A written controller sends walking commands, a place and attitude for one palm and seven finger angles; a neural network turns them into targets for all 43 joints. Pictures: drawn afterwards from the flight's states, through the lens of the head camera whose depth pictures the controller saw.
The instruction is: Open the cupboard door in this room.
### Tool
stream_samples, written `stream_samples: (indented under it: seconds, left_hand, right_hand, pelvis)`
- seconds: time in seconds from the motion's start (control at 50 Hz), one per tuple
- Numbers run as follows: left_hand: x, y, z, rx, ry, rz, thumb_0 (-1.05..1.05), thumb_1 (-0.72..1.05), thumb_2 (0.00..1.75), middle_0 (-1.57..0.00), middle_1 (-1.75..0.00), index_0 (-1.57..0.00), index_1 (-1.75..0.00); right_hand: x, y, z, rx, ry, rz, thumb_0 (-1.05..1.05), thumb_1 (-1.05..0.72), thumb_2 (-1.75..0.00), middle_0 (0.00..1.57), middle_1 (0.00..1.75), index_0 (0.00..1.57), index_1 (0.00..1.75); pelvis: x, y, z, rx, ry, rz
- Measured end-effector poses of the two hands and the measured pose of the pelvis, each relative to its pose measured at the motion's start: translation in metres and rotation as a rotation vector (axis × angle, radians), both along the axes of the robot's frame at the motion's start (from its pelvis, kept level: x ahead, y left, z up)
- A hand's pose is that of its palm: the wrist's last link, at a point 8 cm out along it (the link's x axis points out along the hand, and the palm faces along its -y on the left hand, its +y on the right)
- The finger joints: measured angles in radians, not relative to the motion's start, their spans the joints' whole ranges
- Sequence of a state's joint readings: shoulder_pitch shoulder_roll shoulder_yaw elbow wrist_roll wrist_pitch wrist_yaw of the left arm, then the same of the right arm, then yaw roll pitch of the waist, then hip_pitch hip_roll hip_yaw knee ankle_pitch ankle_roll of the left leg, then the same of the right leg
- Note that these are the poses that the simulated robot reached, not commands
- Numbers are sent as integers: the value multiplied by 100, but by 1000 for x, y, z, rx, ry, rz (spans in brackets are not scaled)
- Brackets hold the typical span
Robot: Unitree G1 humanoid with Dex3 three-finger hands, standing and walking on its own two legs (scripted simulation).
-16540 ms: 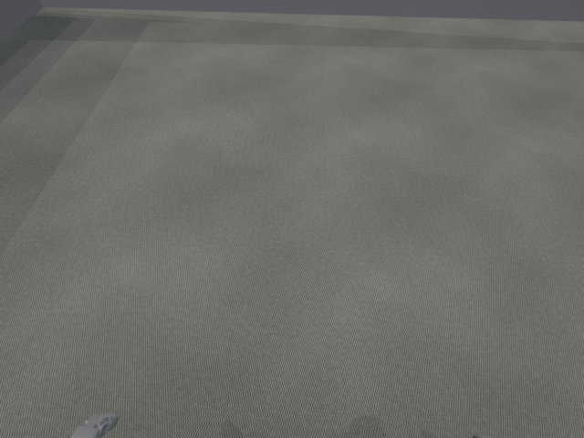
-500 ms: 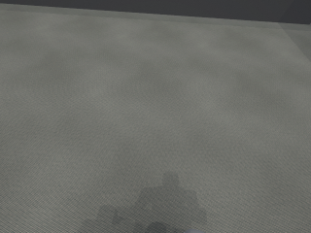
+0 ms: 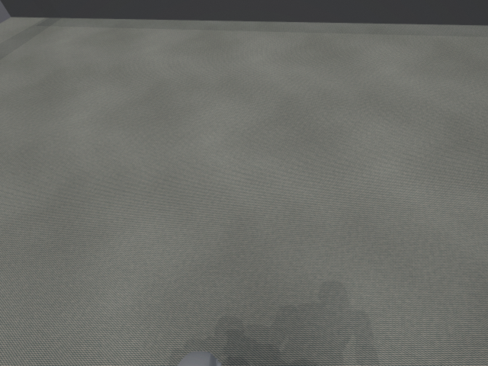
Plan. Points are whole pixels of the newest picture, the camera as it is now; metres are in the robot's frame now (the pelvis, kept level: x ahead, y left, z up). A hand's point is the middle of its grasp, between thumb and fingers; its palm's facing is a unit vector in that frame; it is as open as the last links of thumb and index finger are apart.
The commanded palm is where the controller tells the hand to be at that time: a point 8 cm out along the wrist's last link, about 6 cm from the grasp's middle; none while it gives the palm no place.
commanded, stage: turn or walk to find it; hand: left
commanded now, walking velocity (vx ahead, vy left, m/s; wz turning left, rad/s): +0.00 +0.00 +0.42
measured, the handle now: out of the picture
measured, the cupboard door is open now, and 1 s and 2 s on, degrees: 0 0 0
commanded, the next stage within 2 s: none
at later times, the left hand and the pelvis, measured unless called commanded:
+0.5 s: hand out of the picture -0.03 +0.28 -0.18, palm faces +0.26 -0.94 -0.22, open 7.4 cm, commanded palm none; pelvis -0.03 +0.06 +0.00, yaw +11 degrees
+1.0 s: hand out of the picture -0.03 +0.19 -0.14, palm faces +0.39 -0.88 -0.27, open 7.4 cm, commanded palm none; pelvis -0.04 -0.01 +0.00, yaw +25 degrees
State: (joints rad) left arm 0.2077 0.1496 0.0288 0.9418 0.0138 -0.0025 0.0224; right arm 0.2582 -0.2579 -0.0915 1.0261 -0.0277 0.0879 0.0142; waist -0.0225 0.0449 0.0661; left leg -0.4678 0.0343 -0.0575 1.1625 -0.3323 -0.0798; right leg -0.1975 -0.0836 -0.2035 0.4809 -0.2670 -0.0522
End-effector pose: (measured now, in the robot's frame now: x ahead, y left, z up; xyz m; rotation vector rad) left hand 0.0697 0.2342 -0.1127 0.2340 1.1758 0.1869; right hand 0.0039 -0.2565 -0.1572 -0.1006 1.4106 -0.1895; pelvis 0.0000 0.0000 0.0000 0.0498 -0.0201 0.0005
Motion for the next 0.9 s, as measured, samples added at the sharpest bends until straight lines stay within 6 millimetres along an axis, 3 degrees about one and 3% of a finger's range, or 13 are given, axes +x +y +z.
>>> stream_samples:
  seconds: [0.14,0.26,0.34,0.46,0.58,0.68,0.78,0.84,0.9]
  left_hand:
    - [-66,20,-16,-22,106,110,0,91,90,-20,-30,-20,-30]
    - [-119,52,-41,-61,181,208,1,90,90,-20,-30,-20,-30]
    - [-138,73,-50,-73,219,255,1,90,90,-20,-30,-20,-29]
    - [-127,89,-37,-79,150,280,1,91,90,-20,-30,-19,-29]
    - [-103,92,-28,-56,64,273,1,91,90,-20,-30,-19,-29]
    - [-78,80,-19,-34,-2,260,1,91,90,-20,-30,-19,-29]
    - [-61,55,-10,-3,-76,251,1,91,90,-20,-30,-19,-29]
    - [-66,36,-5,17,-99,258,1,90,90,-20,-30,-20,-29]
    - [-85,20,2,19,-88,304,0,90,90,-20,-30,-20,-30]
  right_hand:
    - [46,14,8,-32,-55,123,1,-91,-90,20,30,19,30]
    - [99,53,18,-69,-186,248,1,-91,-90,20,30,19,30]
    - [116,82,30,-77,-254,305,1,-91,-90,20,30,20,30]
    - [111,105,41,-67,-247,342,0,-91,-89,20,30,20,30]
    - [90,105,34,-39,-207,334,0,-91,-89,21,30,20,30]
    - [63,85,21,-23,-134,317,0,-91,-89,21,30,20,30]
    - [42,53,0,0,-56,310,1,-91,-89,21,30,20,30]
    - [39,35,-10,11,-26,319,1,-91,-89,21,30,20,30]
    - [44,22,-8,14,-10,347,1,-91,-89,20,30,20,30]
  pelvis:
    - [-10,12,-3,-17,11,62]
    - [-20,39,-14,-51,15,121]
    - [-25,53,-14,-53,2,141]
    - [-29,63,-1,-78,2,188]
    - [-33,59,1,-66,4,225]
    - [-36,45,-2,-54,10,263]
    - [-37,20,-10,-32,19,306]
    - [-39,6,-12,-30,5,340]
    - [-40,-3,-7,-10,-3,374]
